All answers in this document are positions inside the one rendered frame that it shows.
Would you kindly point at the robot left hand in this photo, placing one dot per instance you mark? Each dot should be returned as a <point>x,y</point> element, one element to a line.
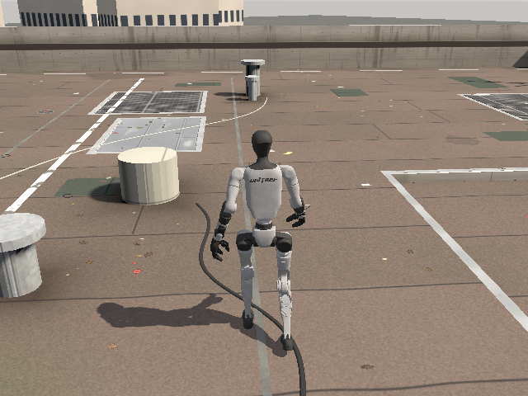
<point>214,248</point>

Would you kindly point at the robot right hand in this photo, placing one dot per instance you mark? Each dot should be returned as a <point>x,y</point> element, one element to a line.
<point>296,224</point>

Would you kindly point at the robot right shin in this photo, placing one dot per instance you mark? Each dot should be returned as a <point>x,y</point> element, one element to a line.
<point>286,310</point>

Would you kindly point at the right robot forearm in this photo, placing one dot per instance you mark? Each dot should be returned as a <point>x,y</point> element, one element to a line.
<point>300,212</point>

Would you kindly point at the right robot upper arm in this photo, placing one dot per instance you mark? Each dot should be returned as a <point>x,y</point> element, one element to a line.
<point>289,174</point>

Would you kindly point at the humanoid robot torso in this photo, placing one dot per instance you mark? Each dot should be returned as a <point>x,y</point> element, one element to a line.
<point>263,196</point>

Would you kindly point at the left robot upper arm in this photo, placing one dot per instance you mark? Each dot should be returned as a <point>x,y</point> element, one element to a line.
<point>233,187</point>

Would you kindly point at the left robot forearm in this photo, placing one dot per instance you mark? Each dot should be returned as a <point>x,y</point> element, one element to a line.
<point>222,224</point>

